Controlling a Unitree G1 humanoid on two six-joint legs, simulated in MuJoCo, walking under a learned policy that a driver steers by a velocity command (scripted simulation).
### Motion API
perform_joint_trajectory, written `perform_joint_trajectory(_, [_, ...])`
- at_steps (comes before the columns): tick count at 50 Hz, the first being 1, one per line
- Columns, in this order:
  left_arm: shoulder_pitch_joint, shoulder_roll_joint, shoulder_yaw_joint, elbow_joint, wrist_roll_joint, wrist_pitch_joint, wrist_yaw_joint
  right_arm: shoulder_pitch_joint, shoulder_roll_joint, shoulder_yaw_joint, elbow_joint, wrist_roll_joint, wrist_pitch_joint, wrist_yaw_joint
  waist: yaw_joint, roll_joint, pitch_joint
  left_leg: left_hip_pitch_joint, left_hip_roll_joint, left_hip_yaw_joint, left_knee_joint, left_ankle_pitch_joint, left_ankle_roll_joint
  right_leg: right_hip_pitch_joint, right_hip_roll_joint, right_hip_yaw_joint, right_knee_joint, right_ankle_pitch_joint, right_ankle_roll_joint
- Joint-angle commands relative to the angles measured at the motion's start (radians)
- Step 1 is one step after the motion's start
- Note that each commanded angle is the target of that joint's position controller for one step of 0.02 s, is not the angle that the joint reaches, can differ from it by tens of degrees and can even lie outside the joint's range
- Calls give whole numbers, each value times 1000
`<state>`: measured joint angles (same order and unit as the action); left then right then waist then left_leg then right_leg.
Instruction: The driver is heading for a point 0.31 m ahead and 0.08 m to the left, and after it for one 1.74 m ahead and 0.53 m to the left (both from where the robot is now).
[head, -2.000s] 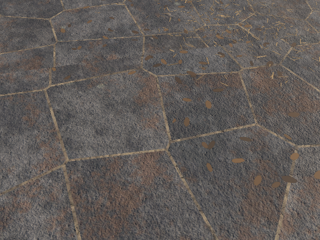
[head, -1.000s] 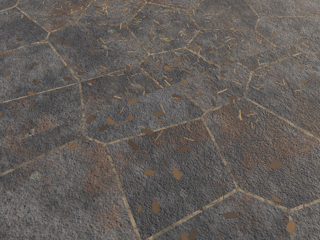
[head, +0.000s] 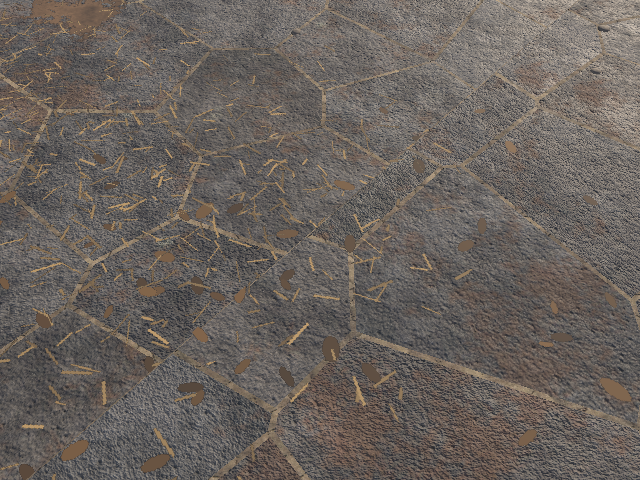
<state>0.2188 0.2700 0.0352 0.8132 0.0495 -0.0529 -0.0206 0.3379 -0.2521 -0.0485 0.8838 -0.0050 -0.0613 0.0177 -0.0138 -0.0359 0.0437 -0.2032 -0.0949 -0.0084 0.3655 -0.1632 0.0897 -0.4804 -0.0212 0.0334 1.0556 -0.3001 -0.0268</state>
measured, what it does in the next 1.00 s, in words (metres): walks ahead, turning left: right foot, then left foot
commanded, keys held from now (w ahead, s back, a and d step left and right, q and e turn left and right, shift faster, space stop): w+q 0.16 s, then q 0.72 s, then no key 0.12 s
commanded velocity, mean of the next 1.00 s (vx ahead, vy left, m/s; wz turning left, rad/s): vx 0.20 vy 0.00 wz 0.50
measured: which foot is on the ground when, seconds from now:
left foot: down 0.00-0.28, up 0.30-0.72, down 0.74-1.00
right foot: up 0.00-0.26, down 0.28-0.74, up 0.76-1.00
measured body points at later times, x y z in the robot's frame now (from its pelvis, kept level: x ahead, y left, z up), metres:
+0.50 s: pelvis +0.20 -0.04 +0.00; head +0.24 -0.05 +0.44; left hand +0.26 +0.24 -0.10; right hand +0.36 -0.29 -0.14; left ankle +0.14 +0.07 -0.66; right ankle +0.28 -0.12 -0.74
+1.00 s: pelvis +0.21 +0.00 +0.00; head +0.22 +0.04 +0.45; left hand +0.14 +0.29 -0.13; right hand +0.47 -0.16 -0.09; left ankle +0.19 +0.08 -0.74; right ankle +0.29 -0.12 -0.68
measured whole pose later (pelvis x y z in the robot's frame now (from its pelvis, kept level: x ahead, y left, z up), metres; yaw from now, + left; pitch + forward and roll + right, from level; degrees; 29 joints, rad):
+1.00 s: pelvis +0.21 +0.00 +0.00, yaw +34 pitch +1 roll -1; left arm 0.22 0.29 0.06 0.75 0.02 0.06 0.01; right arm 0.21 -0.27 -0.05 0.69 -0.01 0.04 0.00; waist 0.00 -0.04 0.05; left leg -0.26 -0.08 -0.06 0.43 -0.17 0.08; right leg -0.49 -0.02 0.01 1.00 -0.38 0.04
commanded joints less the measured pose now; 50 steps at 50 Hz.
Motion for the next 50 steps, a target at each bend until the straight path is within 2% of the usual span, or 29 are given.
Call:
perform_joint_trajectory(1, [-1,53,3,-64,0,4,-3,27,-141,-33,-38,6,-15,-8,24,107,-13,36,243,-278,-190,209,172,-99,-38,-17,-102,52,47])
perform_joint_trajectory(5, [-176,38,-13,-122,-11,2,-6,89,-147,-41,-26,5,-7,-8,-29,110,4,36,210,-263,-185,201,137,-92,-27,-34,-320,203,75])
perform_joint_trajectory(8, [-250,44,-16,-151,-22,-4,-3,129,-157,-48,-23,-2,-1,-10,-57,110,-12,79,215,-282,-127,277,124,-61,-1,-34,-407,236,76])
perform_joint_trajectory(9, [-258,46,-16,-157,-25,-9,1,131,-159,-49,-24,-5,3,-13,-55,113,-9,88,215,-286,-87,365,113,-42,13,-32,-432,228,70])
perform_joint_trajectory(12, [-145,74,-6,-131,-26,-30,19,95,-169,-57,-42,-6,17,-24,-4,126,-52,87,187,-312,74,540,48,140,60,-16,-547,201,37])
perform_joint_trajectory(13, [-62,93,1,-109,-20,-42,28,68,-173,-59,-52,5,15,-24,44,102,-86,58,142,-292,183,545,17,270,53,-14,-642,281,17])
perform_joint_trajectory(14, [52,154,17,-96,-3,-57,41,52,-144,-53,-80,20,7,-21,89,38,-182,-47,89,-258,376,373,-17,482,-95,99,-647,369,-27])
perform_joint_trajectory(15, [140,227,29,-101,6,-49,51,124,-51,-34,-114,23,6,-28,70,-143,-314,-214,-1,-136,615,-337,-35,702,-392,316,-563,765,-80])
perform_joint_trajectory(16, [131,246,47,-100,-23,-19,47,225,-103,-46,-113,29,27,-44,41,-258,-417,-322,-34,-63,795,-530,-37,723,-496,548,-593,813,-213])
perform_joint_trajectory(17, [66,140,25,-123,-33,-7,43,201,-137,-53,-74,-1,50,-48,18,-77,-293,-354,34,-82,862,-454,-45,598,-429,456,-622,724,-206])
perform_joint_trajectory(18, [10,70,4,-132,-34,-6,45,123,-132,-55,-82,-12,60,-36,16,-34,-188,-358,53,-69,850,-384,-59,495,-358,316,-648,705,-176])
perform_joint_trajectory(19, [-23,50,-4,-132,-28,-4,47,90,-112,-54,-94,-12,70,-26,0,-51,-138,-346,74,-59,832,-339,-81,422,-309,219,-679,731,-154])
perform_joint_trajectory(21, [-31,70,3,-122,-29,-5,52,75,-96,-52,-102,-22,96,-7,-16,-111,-109,-301,82,-34,828,-275,-108,331,-258,101,-714,758,-152])
perform_joint_trajectory(23, [-21,82,10,-117,-28,-10,51,61,-93,-53,-118,-15,108,0,-27,-94,-134,-286,74,-29,823,-245,-117,318,-262,55,-723,780,-173])
perform_joint_trajectory(27, [-16,97,21,-110,-23,1,52,-38,-82,-41,-168,-19,128,15,-18,-102,-112,-299,107,-4,682,-172,-117,292,-276,-19,-756,604,-180])
perform_joint_trajectory(30, [-16,118,31,-110,-20,13,46,-105,-74,-28,-204,-17,135,28,-2,-120,-105,-205,118,31,519,-146,-103,246,-271,-78,-751,460,-164])
perform_joint_trajectory(34, [25,165,52,-104,-20,38,38,-162,-96,-28,-246,-12,132,29,29,-132,-98,-131,100,80,360,-210,-75,263,-305,-82,-697,318,-141])
perform_joint_trajectory(35, [24,175,56,-103,-24,45,38,-158,-95,-28,-251,-12,127,29,22,-122,-95,-94,92,88,287,-197,-64,260,-305,-92,-661,280,-122])
perform_joint_trajectory(36, [24,178,59,-100,-29,54,38,-132,-94,-29,-246,-14,117,26,3,-90,-97,-22,75,94,176,-140,-49,233,-289,-119,-596,221,-85])
perform_joint_trajectory(37, [73,159,59,-86,-21,64,35,-93,-121,-36,-231,-22,101,15,-5,16,-106,66,96,14,52,-63,-35,176,-249,-163,-474,122,-27])
perform_joint_trajectory(38, [120,81,42,-109,-8,77,28,-79,-227,-54,-246,-30,86,-1,20,315,-101,150,368,-344,-60,159,19,-8,-128,-255,-179,-241,49])
perform_joint_trajectory(39, [33,84,34,-167,-17,98,46,-38,-330,-85,-261,-16,89,-4,-39,326,-78,74,506,-536,-71,346,186,-148,9,-133,-36,-381,74])
perform_joint_trajectory(40, [-8,110,40,-166,-23,110,50,6,-279,-77,-236,-11,94,-8,-51,199,-72,87,457,-449,-43,406,217,-155,-21,-47,55,-322,76])
perform_joint_trajectory(41, [-8,99,39,-162,-37,107,49,-50,-235,-62,-238,-8,99,-15,-18,195,-43,51,393,-372,-45,354,196,-154,-26,-23,59,-238,71])
perform_joint_trajectory(42, [-1,106,41,-147,-39,98,48,-123,-203,-53,-250,-9,105,-20,14,170,-31,37,318,-309,-53,288,152,-138,-37,-4,24,-154,69])
perform_joint_trajectory(43, [16,122,48,-135,-26,94,44,-170,-182,-48,-267,-3,105,-24,28,187,-47,41,276,-275,-45,308,132,-118,-27,-16,25,-106,68])
perform_joint_trajectory(44, [38,129,51,-123,-19,94,39,-172,-166,-41,-269,-1,104,-23,33,177,-81,52,259,-258,-33,376,130,-91,-14,-20,46,-87,70])
perform_joint_trajectory(46, [53,113,49,-113,-26,101,33,-150,-160,-40,-265,-1,95,-19,31,132,-121,77,261,-248,-27,408,132,-67,-5,-21,37,-75,73])
perform_joint_trajectory(50, [11,83,37,-120,-31,115,34,-108,-154,-37,-249,-10,90,-21,0,154,-101,85,269,-285,-51,262,141,-41,-3,-18,-105,-86,69])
